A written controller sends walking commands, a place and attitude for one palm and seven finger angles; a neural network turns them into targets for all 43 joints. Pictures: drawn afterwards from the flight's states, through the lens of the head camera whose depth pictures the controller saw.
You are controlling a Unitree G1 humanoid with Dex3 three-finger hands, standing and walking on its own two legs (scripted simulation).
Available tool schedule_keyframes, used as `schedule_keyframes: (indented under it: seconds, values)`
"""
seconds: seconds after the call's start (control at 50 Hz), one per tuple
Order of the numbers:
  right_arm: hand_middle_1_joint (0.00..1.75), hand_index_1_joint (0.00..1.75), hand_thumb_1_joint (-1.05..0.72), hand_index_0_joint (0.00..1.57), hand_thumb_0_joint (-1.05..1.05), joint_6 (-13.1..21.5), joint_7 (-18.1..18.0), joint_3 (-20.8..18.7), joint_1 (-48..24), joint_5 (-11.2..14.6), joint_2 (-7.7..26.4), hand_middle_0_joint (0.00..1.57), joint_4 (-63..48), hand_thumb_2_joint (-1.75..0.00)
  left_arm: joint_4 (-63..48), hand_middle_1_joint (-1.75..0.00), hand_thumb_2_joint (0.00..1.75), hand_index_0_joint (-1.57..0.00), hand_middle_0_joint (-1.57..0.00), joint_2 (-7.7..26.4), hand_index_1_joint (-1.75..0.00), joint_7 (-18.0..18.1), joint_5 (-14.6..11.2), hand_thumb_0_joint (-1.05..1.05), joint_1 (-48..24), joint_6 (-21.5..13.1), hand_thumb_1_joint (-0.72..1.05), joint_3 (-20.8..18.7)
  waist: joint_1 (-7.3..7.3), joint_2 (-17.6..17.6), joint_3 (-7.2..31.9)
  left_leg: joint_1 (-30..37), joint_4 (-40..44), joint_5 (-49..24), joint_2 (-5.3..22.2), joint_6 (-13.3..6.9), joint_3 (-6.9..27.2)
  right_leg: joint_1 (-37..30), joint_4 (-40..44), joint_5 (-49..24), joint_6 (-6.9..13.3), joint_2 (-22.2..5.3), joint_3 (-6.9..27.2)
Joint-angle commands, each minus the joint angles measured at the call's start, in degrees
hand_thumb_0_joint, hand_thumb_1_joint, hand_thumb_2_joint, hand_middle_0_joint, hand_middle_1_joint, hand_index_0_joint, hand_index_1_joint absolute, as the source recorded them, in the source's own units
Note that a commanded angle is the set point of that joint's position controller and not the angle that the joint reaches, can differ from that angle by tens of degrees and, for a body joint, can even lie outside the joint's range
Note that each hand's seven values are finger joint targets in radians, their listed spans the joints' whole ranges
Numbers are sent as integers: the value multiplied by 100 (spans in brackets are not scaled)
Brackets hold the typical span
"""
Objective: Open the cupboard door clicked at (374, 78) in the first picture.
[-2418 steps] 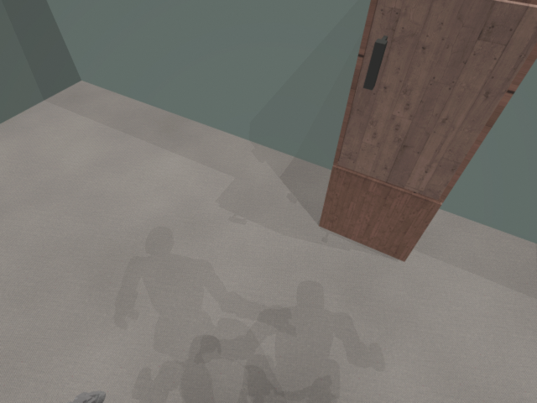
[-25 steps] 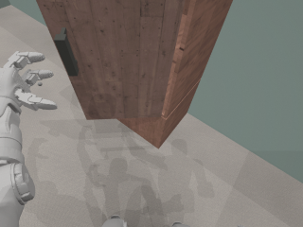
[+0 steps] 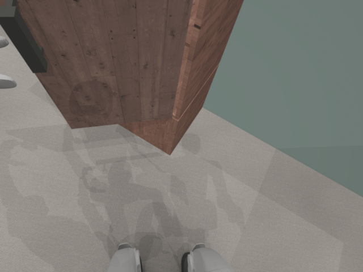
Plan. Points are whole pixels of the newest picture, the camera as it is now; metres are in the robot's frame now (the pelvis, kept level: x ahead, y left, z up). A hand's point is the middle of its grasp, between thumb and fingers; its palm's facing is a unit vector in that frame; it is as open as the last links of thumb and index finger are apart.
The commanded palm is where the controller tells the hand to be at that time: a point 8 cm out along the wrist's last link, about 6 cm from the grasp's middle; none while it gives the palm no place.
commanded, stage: move the hooked fingers beside the handle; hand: left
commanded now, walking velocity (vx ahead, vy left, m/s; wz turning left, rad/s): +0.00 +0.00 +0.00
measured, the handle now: (26, 35) +0.57 +0.26 +0.12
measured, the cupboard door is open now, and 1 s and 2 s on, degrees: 42 42 42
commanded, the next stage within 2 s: slide the fingers in behind the handle in 0.88 s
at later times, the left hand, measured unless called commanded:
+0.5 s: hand out of the picture +0.50 +0.31 +0.12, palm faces +0.09 -1.00 +0.01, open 14.0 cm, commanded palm +0.49 +0.34 +0.11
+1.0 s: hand out of the picture +0.51 +0.31 +0.12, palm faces +0.10 -0.99 +0.01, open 14.0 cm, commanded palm +0.50 +0.35 +0.11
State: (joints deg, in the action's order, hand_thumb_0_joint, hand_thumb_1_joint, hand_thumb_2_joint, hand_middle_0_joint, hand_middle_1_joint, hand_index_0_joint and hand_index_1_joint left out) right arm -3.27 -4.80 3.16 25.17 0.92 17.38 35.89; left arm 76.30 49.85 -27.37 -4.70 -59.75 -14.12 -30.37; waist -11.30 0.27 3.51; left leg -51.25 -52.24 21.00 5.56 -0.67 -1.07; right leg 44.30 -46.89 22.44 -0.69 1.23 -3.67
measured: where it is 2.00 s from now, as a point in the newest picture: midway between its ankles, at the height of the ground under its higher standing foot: outside the picture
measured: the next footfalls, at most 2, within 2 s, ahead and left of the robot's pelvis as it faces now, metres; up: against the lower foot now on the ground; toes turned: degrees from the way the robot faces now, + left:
none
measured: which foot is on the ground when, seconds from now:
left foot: down 0.00-1.00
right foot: down 0.00-1.00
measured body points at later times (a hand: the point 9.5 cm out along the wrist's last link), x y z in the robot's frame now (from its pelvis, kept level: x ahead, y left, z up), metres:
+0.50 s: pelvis +0.02 +0.01 +0.00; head +0.13 +0.05 +0.44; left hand +0.49 +0.36 +0.12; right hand +0.03 -0.26 -0.09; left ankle +0.03 +0.11 -0.69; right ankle -0.01 -0.13 -0.69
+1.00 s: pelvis +0.00 +0.00 +0.00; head +0.14 +0.04 +0.42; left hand +0.50 +0.36 +0.12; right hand -0.02 -0.28 -0.09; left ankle +0.03 +0.11 -0.69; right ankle -0.01 -0.13 -0.69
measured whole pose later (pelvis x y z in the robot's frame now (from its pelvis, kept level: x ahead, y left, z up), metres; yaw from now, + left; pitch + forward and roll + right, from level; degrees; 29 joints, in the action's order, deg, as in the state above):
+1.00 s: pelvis +0.00 +0.00 +0.00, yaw +0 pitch +21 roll -5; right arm -5.2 -3.9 3.5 25.2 0.8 16.7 35.0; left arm 74.8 49.5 -26.7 -4.9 -58.3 -14.8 -30.9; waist -11.3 0.5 4.0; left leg -52.7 -53.9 22.2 5.8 -0.6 -0.4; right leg 45.2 -47.6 23.2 -0.7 1.7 -4.0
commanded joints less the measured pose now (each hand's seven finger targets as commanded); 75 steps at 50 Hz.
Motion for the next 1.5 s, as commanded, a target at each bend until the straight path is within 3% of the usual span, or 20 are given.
schedule_keyframes:
  seconds: [0.0,0.06,0.16,0.2,0.26,0.32,0.42,0.44,0.5,0.64,0.72,0.76,0.88,0.96,1.02,1.1,1.16,1.22,1.32,1.48]
  values:
    - [30,30,-90,20,0,-23,-63,-361,1053,-26,1122,20,-325,-90,-1151,-120,30,-30,-30,2139,-120,35,-7,0,-2192,-320,-50,-347,124,1192,2764,2532,315,-2109,-277,-162,319,-440,449,-1715,73,249,173]
    - [30,30,-90,20,0,-89,7,-424,1117,-59,1115,20,-371,-90,-1438,-120,30,-30,-30,2117,-120,5,-71,0,-1870,-385,-50,-515,234,1356,3153,2955,258,-2663,-258,-126,313,-450,384,-2066,82,297,123]
    - [30,30,-90,20,0,-184,73,-474,1112,-54,1114,20,-417,-90,-1592,-120,30,-30,-30,1986,-120,-52,-167,0,-1611,-338,-50,-573,266,1240,2975,3029,287,-2814,-246,-122,331,-404,409,-2118,90,337,55]
    - [30,30,-90,20,0,-209,106,-482,1091,-56,1097,20,-431,-90,-1897,-120,30,-30,-30,1923,-120,-26,-171,0,-1678,-391,-50,-540,287,1485,3001,3252,320,-2954,-235,-87,366,-338,403,-2078,115,348,18]
    - [30,30,-90,20,0,-231,152,-525,1050,-74,1031,20,-375,-90,-2337,-120,30,-30,-30,1316,-120,22,-289,0,-1701,-510,-50,-241,240,1795,3116,3925,284,-3506,-156,-3,484,37,443,-1971,137,372,-33]
    - [30,30,-90,20,0,-231,141,-504,1018,-61,1047,20,-323,-90,-1829,-120,30,-30,-30,1068,-120,58,-388,0,-1596,-392,-50,-147,171,1304,2564,3519,396,-2923,-184,-53,489,30,521,-1749,156,374,-60]
    - [30,30,-90,20,0,-186,103,-471,909,-72,1029,20,-360,-90,-1927,-120,30,-30,-30,919,-120,267,-256,0,-1917,-416,-50,76,120,1396,2468,3432,459,-2649,-209,-31,501,62,485,-1609,168,309,-42]
    - [30,30,-90,20,0,-187,106,-473,915,-79,1042,20,-358,-90,-1921,-120,30,-30,-30,1122,-120,321,-217,0,-1885,-461,-50,-85,190,1395,2636,3510,445,-2746,-199,0,546,43,448,-1619,169,305,-48]
    - [30,30,-90,20,0,-155,105,-449,831,-66,1026,20,-342,-90,-1743,-120,30,-30,-30,898,-120,381,-202,0,-2145,-516,-50,137,48,1277,2396,3304,445,-2324,-211,-23,527,125,476,-1439,146,293,-21]
    - [30,30,-90,20,0,-126,75,-409,814,-42,1062,20,-428,-90,-1610,-120,30,-30,-30,1493,-120,364,-116,0,-1967,-561,-50,-220,213,1240,2818,3099,355,-2383,-259,-59,428,-296,373,-1737,130,279,59]
    - [30,30,-90,20,0,-137,32,-368,804,-14,1058,20,-406,-90,-1380,-120,30,-30,-30,1447,-120,274,-149,0,-2200,-500,-50,-77,46,1073,2375,2661,353,-1940,-278,-120,373,-252,442,-1563,105,276,90]
    - [30,30,-90,20,0,-127,21,-384,841,-12,1085,20,-410,-90,-1456,-120,30,-30,-30,1598,-120,224,-133,0,-2161,-512,-50,-151,70,1178,2682,2772,315,-1993,-278,-122,365,-266,436,-1597,92,279,117]
    - [30,30,-90,20,0,-128,-19,-359,936,3,1097,20,-318,-90,-1255,-120,30,-30,-30,1708,-120,75,-150,0,-2250,-456,-50,-124,-15,1083,2620,2522,250,-1833,-275,-160,351,-247,452,-1529,70,288,140]
    - [30,30,-90,20,0,-147,-4,-381,1006,-24,1087,20,-313,-90,-1414,-120,30,-30,-30,1899,-120,47,-142,0,-2091,-463,-50,-314,123,1370,2900,2705,211,-2166,-278,-140,347,-333,400,-1756,90,301,131]
    - [30,30,-90,20,0,-161,26,-390,1029,-33,1058,20,-320,-90,-1463,-120,30,-30,-30,1519,-120,43,-217,0,-1979,-429,-50,-127,78,1313,2764,2785,241,-2163,-273,-149,345,-197,433,-1691,101,330,86]
    - [30,30,-90,20,0,-158,44,-408,1019,-40,1063,20,-316,-90,-1568,-120,30,-30,-30,1526,-120,132,-205,0,-2082,-396,-50,-149,77,1274,2735,2734,281,-1991,-263,-144,355,-212,464,-1567,84,323,80]
    - [30,30,-90,20,0,-142,78,-424,1012,-60,1021,20,-282,-90,-1759,-120,30,-30,-30,1261,-120,254,-184,0,-2130,-465,-50,-1,55,1556,2776,3087,285,-2255,-234,-96,404,-19,445,-1613,112,328,42]
    - [30,30,-90,20,0,-144,96,-436,1043,-85,1043,20,-292,-90,-1812,-120,30,-30,-30,1321,-120,373,-220,0,-2018,-491,-50,-165,133,1338,2808,3077,311,-2380,-234,-97,436,-179,416,-1707,135,337,23]
    - [30,30,-90,20,0,-125,150,-446,968,-85,993,20,-269,-90,-1872,-120,30,-30,-30,692,-120,494,-227,0,-2093,-524,-50,242,30,1327,2573,3203,372,-2291,-230,-75,474,15,468,-1546,146,343,-16]
    - [30,30,-90,20,0,-88,196,-478,886,-88,956,20,-246,-90,-1889,-120,30,-30,-30,414,-120,657,-261,0,-2002,-547,-50,289,80,1165,2624,3225,385,-2410,-240,-61,455,-131,439,-1718,130,311,-14]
